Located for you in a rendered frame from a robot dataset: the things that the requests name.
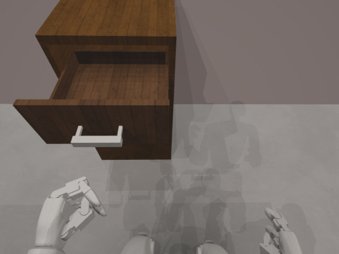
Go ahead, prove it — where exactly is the robot thigh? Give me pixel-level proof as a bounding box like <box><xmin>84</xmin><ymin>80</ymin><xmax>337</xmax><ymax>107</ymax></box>
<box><xmin>121</xmin><ymin>236</ymin><xmax>154</xmax><ymax>254</ymax></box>
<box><xmin>196</xmin><ymin>243</ymin><xmax>228</xmax><ymax>254</ymax></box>

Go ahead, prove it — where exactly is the cabinet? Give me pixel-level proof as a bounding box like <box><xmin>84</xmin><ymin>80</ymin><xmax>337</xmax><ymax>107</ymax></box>
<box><xmin>35</xmin><ymin>0</ymin><xmax>176</xmax><ymax>160</ymax></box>

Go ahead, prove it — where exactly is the left robot hand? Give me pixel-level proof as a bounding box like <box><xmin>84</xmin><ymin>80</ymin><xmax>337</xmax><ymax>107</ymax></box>
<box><xmin>35</xmin><ymin>177</ymin><xmax>107</xmax><ymax>249</ymax></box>

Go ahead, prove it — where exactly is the right robot hand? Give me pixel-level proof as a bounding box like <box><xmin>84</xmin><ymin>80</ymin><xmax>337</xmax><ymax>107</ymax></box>
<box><xmin>260</xmin><ymin>207</ymin><xmax>303</xmax><ymax>254</ymax></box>

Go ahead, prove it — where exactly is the robot right thigh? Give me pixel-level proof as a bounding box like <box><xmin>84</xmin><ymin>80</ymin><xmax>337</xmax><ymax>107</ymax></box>
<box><xmin>196</xmin><ymin>243</ymin><xmax>228</xmax><ymax>254</ymax></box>

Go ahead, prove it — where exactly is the robot left thigh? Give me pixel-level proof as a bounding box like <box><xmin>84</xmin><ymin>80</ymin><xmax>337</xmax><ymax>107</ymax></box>
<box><xmin>121</xmin><ymin>236</ymin><xmax>154</xmax><ymax>254</ymax></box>

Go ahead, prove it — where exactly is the drawer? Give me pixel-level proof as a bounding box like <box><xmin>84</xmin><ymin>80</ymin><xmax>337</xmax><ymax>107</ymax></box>
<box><xmin>13</xmin><ymin>50</ymin><xmax>170</xmax><ymax>144</ymax></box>

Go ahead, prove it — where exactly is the handle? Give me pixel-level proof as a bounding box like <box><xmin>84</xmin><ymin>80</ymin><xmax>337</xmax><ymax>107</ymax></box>
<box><xmin>71</xmin><ymin>126</ymin><xmax>123</xmax><ymax>147</ymax></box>

